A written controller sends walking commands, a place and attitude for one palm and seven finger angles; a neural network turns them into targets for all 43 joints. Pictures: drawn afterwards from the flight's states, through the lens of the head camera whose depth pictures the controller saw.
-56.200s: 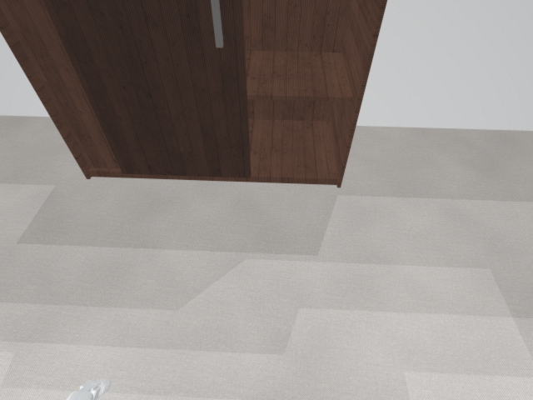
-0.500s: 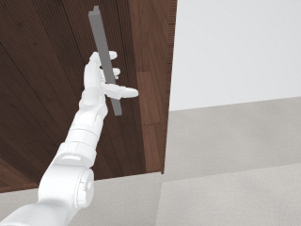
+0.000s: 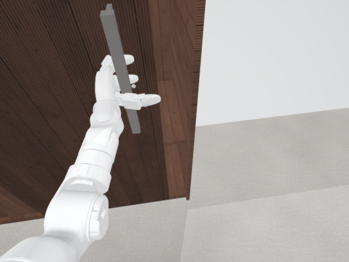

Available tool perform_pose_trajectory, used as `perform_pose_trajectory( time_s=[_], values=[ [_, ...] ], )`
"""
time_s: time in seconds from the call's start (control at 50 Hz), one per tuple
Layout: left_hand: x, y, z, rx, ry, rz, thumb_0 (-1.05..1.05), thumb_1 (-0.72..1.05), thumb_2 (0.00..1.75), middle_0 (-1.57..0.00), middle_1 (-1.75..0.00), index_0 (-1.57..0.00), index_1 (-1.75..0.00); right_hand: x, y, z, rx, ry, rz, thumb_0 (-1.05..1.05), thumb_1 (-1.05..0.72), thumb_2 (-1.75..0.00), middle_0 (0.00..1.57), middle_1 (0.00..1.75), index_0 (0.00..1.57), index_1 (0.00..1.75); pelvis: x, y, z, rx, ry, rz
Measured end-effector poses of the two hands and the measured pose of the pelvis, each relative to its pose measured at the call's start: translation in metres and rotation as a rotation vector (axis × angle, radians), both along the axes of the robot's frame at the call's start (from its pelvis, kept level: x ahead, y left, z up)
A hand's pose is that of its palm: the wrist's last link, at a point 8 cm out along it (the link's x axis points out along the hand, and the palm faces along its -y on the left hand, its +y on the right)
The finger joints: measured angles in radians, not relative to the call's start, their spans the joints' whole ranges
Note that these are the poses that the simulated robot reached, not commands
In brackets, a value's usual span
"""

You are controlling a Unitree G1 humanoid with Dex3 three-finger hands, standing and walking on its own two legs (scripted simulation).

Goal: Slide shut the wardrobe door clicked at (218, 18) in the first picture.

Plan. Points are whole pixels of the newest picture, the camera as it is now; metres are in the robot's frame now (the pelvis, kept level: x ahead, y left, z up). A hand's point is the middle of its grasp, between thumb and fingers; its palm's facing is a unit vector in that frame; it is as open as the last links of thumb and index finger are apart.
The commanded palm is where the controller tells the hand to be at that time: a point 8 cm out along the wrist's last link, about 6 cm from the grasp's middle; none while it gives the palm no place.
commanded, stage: grip the handle and tug to test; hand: left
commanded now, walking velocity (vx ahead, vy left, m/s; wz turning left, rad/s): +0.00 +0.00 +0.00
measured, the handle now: (125, 80) +0.51 +0.12 +0.15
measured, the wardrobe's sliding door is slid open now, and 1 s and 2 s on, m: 0.10 0.10 0.10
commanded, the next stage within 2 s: tug the door sideways, standing still in 1.20 s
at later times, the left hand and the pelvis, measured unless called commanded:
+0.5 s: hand (133, 88) +0.46 +0.09 +0.17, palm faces +0.12 -0.99 +0.01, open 5.5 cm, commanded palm +0.43 +0.14 +0.17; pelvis +0.00 +0.01 +0.00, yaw +0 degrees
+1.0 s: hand (134, 88) +0.46 +0.09 +0.17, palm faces +0.14 -0.99 +0.01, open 5.6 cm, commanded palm +0.42 +0.13 +0.17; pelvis +0.00 +0.00 +0.00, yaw +0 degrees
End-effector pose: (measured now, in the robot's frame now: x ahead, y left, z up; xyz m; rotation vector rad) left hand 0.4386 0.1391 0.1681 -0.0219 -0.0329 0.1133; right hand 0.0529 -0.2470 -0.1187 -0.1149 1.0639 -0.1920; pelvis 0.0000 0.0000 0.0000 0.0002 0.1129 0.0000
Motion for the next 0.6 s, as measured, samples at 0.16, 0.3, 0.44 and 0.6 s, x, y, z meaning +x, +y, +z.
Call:
perform_pose_trajectory(
  time_s=[0.16, 0.3, 0.44, 0.6],
  values=[
    [-0.004, 0.005, -0.008, -0.014, 0.053, 0.003, -0.01, 0.00, 0.51, -0.36, -1.27, -0.35, -1.27, 0.006, 0.005, 0.003, 0.000, -0.015, -0.006, 0.01, -0.90, -0.90, 0.20, 0.30, 0.20, 0.30, 0.002, 0.003, 0.001, -0.002, -0.011, -0.002],
    [-0.006, 0.004, -0.004, 0.001, 0.029, 0.000, 0.00, 0.32, 0.65, -0.39, -1.31, -0.38, -1.32, 0.013, 0.007, 0.004, -0.006, -0.030, 0.017, 0.01, -0.90, -0.90, 0.20, 0.30, 0.20, 0.30, -0.002, 0.005, 0.000, -0.004, -0.013, 0.007],
    [-0.002, 0.001, -0.003, -0.003, 0.048, 0.002, 0.00, 0.64, 0.78, -0.42, -1.36, -0.42, -1.36, 0.012, 0.009, 0.003, -0.006, -0.031, 0.016, 0.01, -0.90, -0.90, 0.20, 0.30, 0.20, 0.30, -0.003, 0.006, 0.000, -0.004, -0.008, 0.007],
    [-0.003, -0.001, -0.003, 0.009, 0.046, 0.012, 0.00, 0.69, 0.81, -0.41, -1.39, -0.43, -1.39, 0.003, 0.009, 0.000, -0.001, -0.007, 0.015, 0.01, -0.90, -0.90, 0.20, 0.30, 0.20, 0.30, -0.004, 0.005, 0.000, -0.004, -0.009, 0.010]
  ],
)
